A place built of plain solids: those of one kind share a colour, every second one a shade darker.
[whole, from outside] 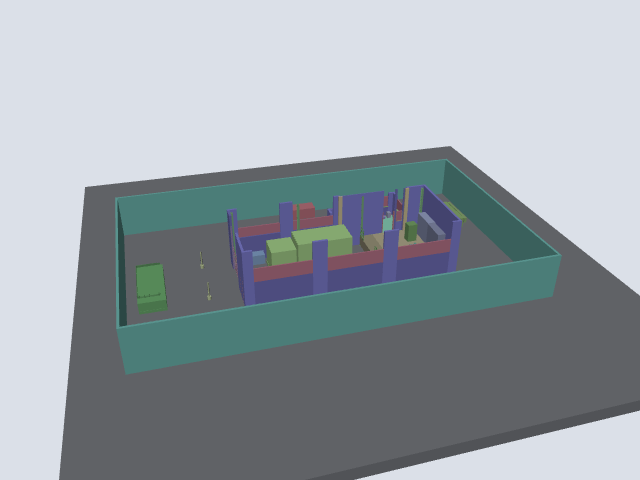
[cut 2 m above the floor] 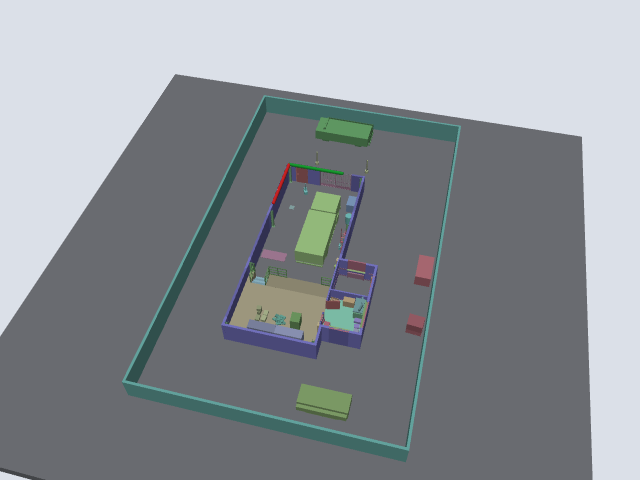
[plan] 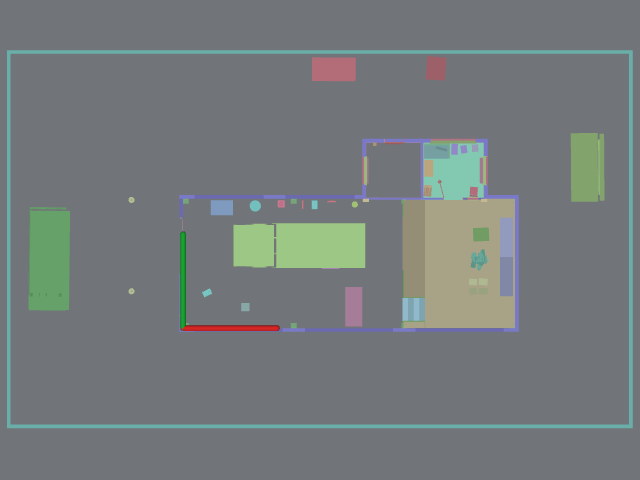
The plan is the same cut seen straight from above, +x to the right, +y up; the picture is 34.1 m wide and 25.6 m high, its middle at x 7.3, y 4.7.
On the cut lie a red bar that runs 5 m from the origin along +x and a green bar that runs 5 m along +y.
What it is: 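A small parcels depot; vehicles drive in at ground level; across the end of the lane the floor is raised to lorry-floor height for loading, with steps cut into it and the checker's office on the raised level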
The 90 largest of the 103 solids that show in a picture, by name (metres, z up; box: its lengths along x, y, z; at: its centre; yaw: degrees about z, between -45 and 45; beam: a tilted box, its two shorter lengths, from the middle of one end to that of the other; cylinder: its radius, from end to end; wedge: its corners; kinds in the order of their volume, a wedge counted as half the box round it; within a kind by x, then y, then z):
{
 "yard_bound_1": {"box": [0.2, 20.17, 3.96], "at": [-9.3, 4.74, 1.93]},
 "yard_bound_2": {"box": [33.38, 0.2, 3.96], "at": [7.29, -5.24, 1.93]},
 "yard_bound_3": {"box": [33.38, 0.2, 3.96], "at": [7.29, 14.73, 1.93]},
 "yard_bound_4": {"box": [0.2, 20.17, 3.96], "at": [23.88, 4.74, 1.93]},
 "wall_1": {"box": [0.2, 3.11, 5.25], "at": [-0.1, 1.35, 2.58]},
 "wall_2": {"box": [0.2, 1.21, 5.25], "at": [-0.1, 6.5, 2.58]},
 "wall_3": {"box": [0.81, 0.2, 5.25], "at": [0.2, -0.1, 2.58]},
 "wall_4": {"box": [0.81, 0.2, 5.25], "at": [0.2, 7.0, 2.58]},
 "wall_5": {"box": [3.71, 0.2, 2.45], "at": [2.45, 7.0, 1.18]},
 "wall_6": {"box": [4.71, 0.2, 2.45], "at": [2.95, -0.1, 1.18]},
 "wall_7": {"box": [1.16, 0.2, 5.25], "at": [4.88, 7.0, 2.58]},
 "wall_8": {"box": [1.21, 0.2, 5.25], "at": [5.9, -0.1, 2.58]},
 "wall_9": {"box": [3.71, 0.2, 2.45], "at": [7.3, 7.0, 1.18]},
 "wall_10": {"box": [4.71, 0.2, 2.45], "at": [8.85, -0.1, 1.18]},
 "wall_11": {"box": [0.61, 0.2, 5.25], "at": [9.45, 7.0, 2.58]},
 "wall_12": {"box": [0.2, 0.76, 2.45], "at": [9.65, 7.28, 1.18]},
 "wall_13": {"box": [0.2, 0.96, 2.45], "at": [9.65, 9.62, 1.18]},
 "wall_14": {"box": [3.2, 0.2, 2.45], "at": [11.15, 10.0, 1.18]},
 "wall_15": {"box": [3.06, 0.06, 5.25], "at": [11.22, 6.87, 2.58]},
 "wall_16": {"box": [3.0, 0.06, 2.45], "at": [11.25, 6.93, 1.18]},
 "wall_17": {"box": [1.21, 0.2, 5.25], "at": [11.8, -0.1, 2.58]},
 "wall_18": {"box": [0.06, 3.0, 2.45], "at": [12.72, 8.4, 1.18]},
 "wall_19": {"box": [0.06, 3.0, 3.36], "at": [12.78, 8.4, 1.63]},
 "wall_20": {"box": [1.11, 0.06, 5.25], "at": [13.3, 6.87, 2.58]},
 "wall_21": {"box": [2.41, 0.2, 1.96], "at": [14.4, 10.0, 0.93]},
 "wall_22": {"box": [4.71, 0.2, 2.45], "at": [14.75, -0.1, 1.18]},
 "wall_23": {"box": [0.21, 0.06, 5.25], "at": [15.05, 6.87, 2.58]},
 "wall_24": {"box": [0.61, 0.06, 1.96], "at": [15.45, 6.87, 0.93]},
 "wall_25": {"box": [0.37, 0.06, 5.25], "at": [15.93, 6.87, 2.58]},
 "wall_26": {"box": [0.66, 0.2, 3.36], "at": [15.93, 10.0, 1.63]},
 "wall_27": {"box": [0.2, 0.76, 3.36], "at": [16.15, 7.28, 1.63]},
 "wall_28": {"box": [0.2, 1.51, 2.06], "at": [16.15, 8.4, 0.98]},
 "wall_29": {"box": [0.2, 0.96, 3.36], "at": [16.15, 9.62, 1.63]},
 "wall_30": {"box": [1.85, 0.2, 5.25], "at": [16.98, 7.0, 2.58]},
 "wall_31": {"box": [0.81, 0.2, 5.25], "at": [17.5, -0.1, 2.58]},
 "wall_32": {"box": [0.2, 7.3, 5.25], "at": [17.8, 3.45, 2.58]},
 "raised_floor_bank_1": {"box": [1.2, 0.4, 0.96], "at": [12.3, 0.2, 0.43]},
 "raised_floor_bank_2": {"box": [1.2, 5.3, 0.96], "at": [12.3, 4.25, 0.43]},
 "raised_floor_bank_3": {"box": [4.8, 6.9, 0.96], "at": [15.3, 3.45, 0.43]},
 "box_lorry_1": {"box": [0.2, 2.24, 0.28], "at": [2.77, 4.4, 0.5]},
 "box_lorry_2": {"box": [2.13, 2.2, 2.0], "at": [3.78, 4.4, 1.62]},
 "box_lorry_3": {"box": [4.75, 2.4, 2.32], "at": [7.34, 4.4, 1.93]},
 "box_lorry_4": {"box": [0.1, 2.3, 0.1], "at": [9.65, 4.4, 0.52]},
 "beyond_van_1": {"box": [0.041, 4.6, 0.2], "at": [-8.19, 4.08, 1.34], "yaw": -0.6},
 "beyond_van_2": {"box": [1.96, 0.16, 0.22], "at": [-7.25, 1.02, 0.43], "yaw": -0.6},
 "beyond_van_3": {"box": [1.96, 0.02, 1.1], "at": [-7.2, 6.37, 0.87], "yaw": -0.6},
 "beyond_van_4": {"box": [2.15, 5.29, 1.0], "at": [-7.13, 3.62, 0.79], "yaw": -0.6},
 "raised_floor_office_1": {"box": [3.43, 3.13, 0.96], "at": [14.4, 8.4, 0.43]},
 "longspan_1": {"box": [0.7, 2.1, 2.12], "at": [17.25, 2.74, 1.92]},
 "longspan_2": {"box": [0.7, 2.1, 2.17], "at": [17.25, 4.84, 1.95]},
 "beyond_skip_1": {"box": [1.44, 3.66, 0.93], "at": [21.4, 8.57, 0.83], "yaw": 0.3},
 "beyond_skip_2": {"box": [0.2, 2.96, 0.12], "at": [22.24, 8.58, 0.68], "yaw": 0.3},
 "beyond_skip_3": {"box": [0.25, 3.57, 0.49], "at": [22.34, 8.58, 0.99], "yaw": 0.3},
 "beyond_pallets_1": {"box": [2.33, 1.27, 1.07], "at": [8.04, 13.8, 0.53], "yaw": -0.4},
 "beyond_pallets_2": {"box": [1.03, 1.22, 0.71], "at": [13.49, 13.85, 0.84], "yaw": -4.7},
 "beyond_pallets_3": {"box": [0.13, 1.2, 1.15], "at": [13.92, 13.81, 0.52], "yaw": -4.7},
 "window_pane_1": {"box": [3.7, 0.1, 0.91], "at": [2.45, 7.05, 2.84]},
 "window_pane_2": {"box": [4.7, 0.1, 1.21], "at": [2.95, -0.15, 2.99]},
 "window_pane_3": {"box": [3.7, 0.1, 0.91], "at": [7.3, 7.05, 2.84]},
 "window_pane_4": {"box": [4.7, 0.1, 1.21], "at": [8.85, -0.15, 2.99]},
 "window_pane_5": {"box": [0.1, 1.5, 1.16], "at": [9.6, 8.4, 1.47]},
 "window_pane_6": {"box": [2.4, 0.1, 1.06], "at": [14.4, 10.05, 2.43]},
 "window_pane_7": {"box": [4.7, 0.1, 1.21], "at": [14.75, -0.15, 2.99]},
 "window_pane_8": {"box": [0.6, 0.12, 1.01], "at": [15.45, 6.9, 2.4]},
 "window_pane_9": {"box": [0.1, 1.5, 0.96], "at": [16.2, 8.4, 2.48]},
 "roll_cage_1": {"box": [0.85, 0.72, 1.7], "at": [15.89, 5.0, 1.71], "yaw": 2.5},
 "crate_1": {"box": [1.2, 0.8, 0.95], "at": [2.07, 6.42, 0.42]},
 "door_landing_1": {"box": [0.32, 1.22, 0.23], "at": [11.86, 1.0, 0.07]},
 "door_landing_2": {"box": [0.32, 1.22, 0.41], "at": [12.16, 1.0, 0.16]},
 "door_landing_3": {"box": [0.32, 1.22, 0.6], "at": [12.46, 1.0, 0.25]},
 "door_landing_4": {"box": [0.32, 1.22, 0.78], "at": [12.76, 1.0, 0.34]},
 "pier_1": {"box": [0.34, 0.17, 5.25], "at": [9.75, 6.82, 2.58]},
 "pier_2": {"box": [0.34, 0.17, 5.25], "at": [16.05, 6.82, 2.58]},
 "filing_lateral_low_1": {"box": [0.48, 0.9, 0.73], "at": [13.1, 8.52, 1.22]},
 "radiator_1": {"box": [0.1, 1.38, 0.6], "at": [9.84, 8.4, 0.41]},
 "radiator_2": {"box": [0.19, 1.38, 0.66], "at": [15.91, 8.4, 1.35]},
 "drum_1": {"cylinder": 0.3, "from": [3.85, 6.52, 0.0], "to": [3.85, 6.52, 0.87]},
 "door_leaf_1": {"box": [0.044, 1.0, 2.15], "at": [0.0, 1.2, 1.02]},
 "door_leaf_2": {"box": [0.044, 0.99, 2.14], "at": [13.78, 7.44, 1.93], "yaw": 14.7},
 "trench_plates_1": {"box": [0.9, 2.11, 0.08], "at": [9.1, 1.15, -0.01]},
 "parcel_stack_1": {"box": [0.43, 0.34, 0.22], "at": [15.46, 2.46, 0.97], "yaw": -1.5},
 "parcel_stack_2": {"box": [0.35, 0.36, 0.19], "at": [15.48, 1.96, 1.54], "yaw": 8.4},
 "parcel_stack_3": {"box": [0.47, 0.36, 0.3], "at": [16.0, 2.47, 1.01], "yaw": -5.3},
 "parcel_stack_4": {"box": [0.47, 0.34, 0.22], "at": [16.02, 1.97, 0.97], "yaw": 0.4},
 "desk_load_lived_1": {"box": [1.3, 0.72, 0.12], "at": [13.52, 9.39, 1.7]},
 "box_cardboard_1": {"box": [0.35, 0.59, 0.3], "at": [14.48, 9.54, 1.01], "yaw": -1.5},
 "box_cardboard_2": {"box": [0.34, 0.43, 0.26], "at": [14.97, 9.54, 0.99], "yaw": 9.9},
 "desk_panel_1": {"box": [1.4, 0.8, 0.07], "at": [13.54, 9.45, 1.6]},
 "archive_boxes_1": {"box": [0.34, 0.4, 0.58], "at": [15.57, 9.6, 1.15], "yaw": 3.0},
 "roller_shutter_1": {"box": [0.1, 0.11, 4.25], "at": [-0.11, 5.88, 2.08]}
}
